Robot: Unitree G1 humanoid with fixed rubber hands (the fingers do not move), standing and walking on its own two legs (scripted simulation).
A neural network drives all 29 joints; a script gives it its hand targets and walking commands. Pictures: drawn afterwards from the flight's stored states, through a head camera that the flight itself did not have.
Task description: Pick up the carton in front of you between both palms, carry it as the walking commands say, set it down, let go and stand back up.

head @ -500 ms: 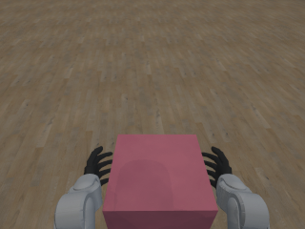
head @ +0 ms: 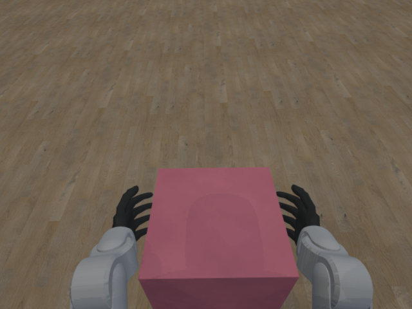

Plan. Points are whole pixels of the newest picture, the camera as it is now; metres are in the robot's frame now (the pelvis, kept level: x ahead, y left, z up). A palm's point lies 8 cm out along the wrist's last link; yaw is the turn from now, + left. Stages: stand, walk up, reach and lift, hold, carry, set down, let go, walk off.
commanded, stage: carry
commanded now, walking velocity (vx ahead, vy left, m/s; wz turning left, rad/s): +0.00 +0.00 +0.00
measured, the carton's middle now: (214, 249) +0.23 +0.00 -0.01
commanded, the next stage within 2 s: none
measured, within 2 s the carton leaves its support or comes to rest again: neither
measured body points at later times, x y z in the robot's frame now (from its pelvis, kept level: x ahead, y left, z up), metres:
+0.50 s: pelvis +0.17 +0.02 +0.00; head +0.15 +0.03 +0.45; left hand +0.42 +0.16 +0.08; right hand +0.40 -0.14 +0.08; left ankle +0.18 +0.13 -0.74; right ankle +0.08 -0.08 -0.74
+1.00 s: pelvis +0.16 +0.02 +0.00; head +0.13 +0.02 +0.45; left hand +0.40 +0.16 +0.08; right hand +0.38 -0.14 +0.08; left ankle +0.18 +0.13 -0.74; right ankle +0.08 -0.08 -0.74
